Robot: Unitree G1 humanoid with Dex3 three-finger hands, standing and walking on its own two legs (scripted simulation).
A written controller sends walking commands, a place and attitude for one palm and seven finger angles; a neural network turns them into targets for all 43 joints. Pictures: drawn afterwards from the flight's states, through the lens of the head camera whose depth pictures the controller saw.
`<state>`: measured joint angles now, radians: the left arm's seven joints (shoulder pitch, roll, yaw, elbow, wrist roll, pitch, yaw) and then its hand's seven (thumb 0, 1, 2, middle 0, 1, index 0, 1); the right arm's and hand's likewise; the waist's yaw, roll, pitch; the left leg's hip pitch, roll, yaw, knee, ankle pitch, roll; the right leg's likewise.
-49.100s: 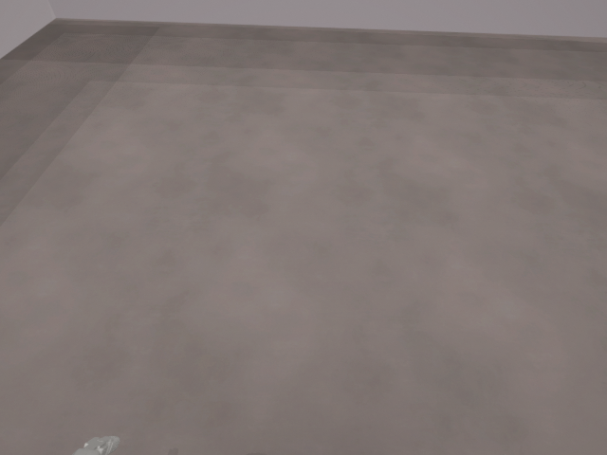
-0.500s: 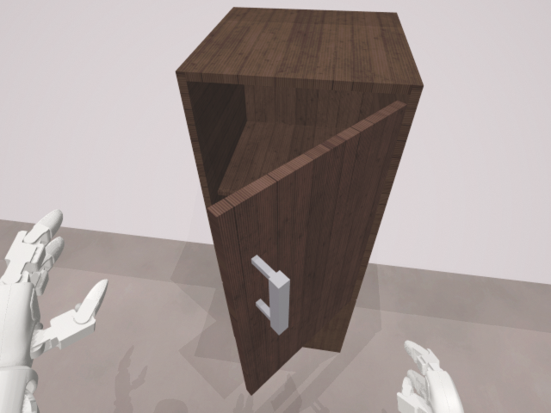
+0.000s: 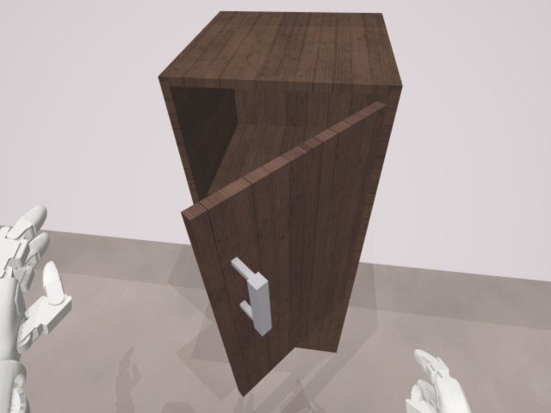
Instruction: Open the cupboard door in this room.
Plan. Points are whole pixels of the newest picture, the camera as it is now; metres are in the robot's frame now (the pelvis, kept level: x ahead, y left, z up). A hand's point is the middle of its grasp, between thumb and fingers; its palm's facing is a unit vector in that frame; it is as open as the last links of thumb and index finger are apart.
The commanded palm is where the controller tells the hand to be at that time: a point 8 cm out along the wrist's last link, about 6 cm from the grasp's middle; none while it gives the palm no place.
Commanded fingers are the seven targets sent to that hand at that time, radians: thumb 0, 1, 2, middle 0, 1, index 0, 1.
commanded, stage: step back with the hand held close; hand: left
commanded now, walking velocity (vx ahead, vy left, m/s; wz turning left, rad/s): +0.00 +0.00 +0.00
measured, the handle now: (251, 297) +0.26 +0.07 +0.06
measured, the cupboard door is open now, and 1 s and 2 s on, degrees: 51 51 51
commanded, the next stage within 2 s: stop stepping back and stand still in 1.18 s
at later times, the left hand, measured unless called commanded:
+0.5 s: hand (42, 321) +0.16 +0.27 +0.15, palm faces +0.35 -0.80 -0.49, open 7.4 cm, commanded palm +0.10 +0.31 +0.17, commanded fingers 0.00 0.90 0.90 -0.20 -0.30 -0.20 -0.30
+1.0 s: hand out of the picture +0.06 +0.30 +0.16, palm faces +0.48 -0.78 -0.41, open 7.4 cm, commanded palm +0.00 +0.35 +0.17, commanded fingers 0.00 0.90 0.90 -0.20 -0.30 -0.20 -0.30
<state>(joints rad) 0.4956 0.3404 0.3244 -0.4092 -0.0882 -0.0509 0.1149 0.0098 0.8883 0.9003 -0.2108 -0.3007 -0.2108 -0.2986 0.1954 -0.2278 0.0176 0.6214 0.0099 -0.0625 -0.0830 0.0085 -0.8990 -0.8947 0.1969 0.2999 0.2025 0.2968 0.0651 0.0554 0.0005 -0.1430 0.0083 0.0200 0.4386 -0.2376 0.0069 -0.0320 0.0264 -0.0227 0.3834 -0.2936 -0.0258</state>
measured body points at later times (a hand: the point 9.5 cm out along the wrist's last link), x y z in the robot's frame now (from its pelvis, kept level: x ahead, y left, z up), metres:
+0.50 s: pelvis -0.05 +0.02 +0.00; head -0.04 +0.01 +0.45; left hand +0.13 +0.31 +0.18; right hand +0.13 -0.24 -0.08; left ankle +0.00 +0.12 -0.74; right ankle -0.05 -0.10 -0.74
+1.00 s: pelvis -0.13 +0.04 -0.02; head -0.12 +0.06 +0.43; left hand +0.03 +0.34 +0.18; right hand +0.04 -0.19 -0.10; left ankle -0.06 +0.13 -0.74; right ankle -0.08 -0.09 -0.74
